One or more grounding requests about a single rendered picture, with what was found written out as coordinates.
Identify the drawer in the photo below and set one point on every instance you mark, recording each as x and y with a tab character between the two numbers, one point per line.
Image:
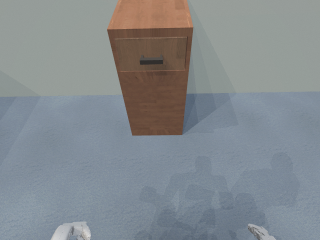
172	49

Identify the handle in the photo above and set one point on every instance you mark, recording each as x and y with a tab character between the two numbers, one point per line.
151	60

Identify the left robot hand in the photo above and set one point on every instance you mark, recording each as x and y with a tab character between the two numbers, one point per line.
79	229

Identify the right robot hand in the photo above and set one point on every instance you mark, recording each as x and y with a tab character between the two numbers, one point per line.
259	232

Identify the cabinet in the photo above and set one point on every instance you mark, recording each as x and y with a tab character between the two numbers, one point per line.
154	99

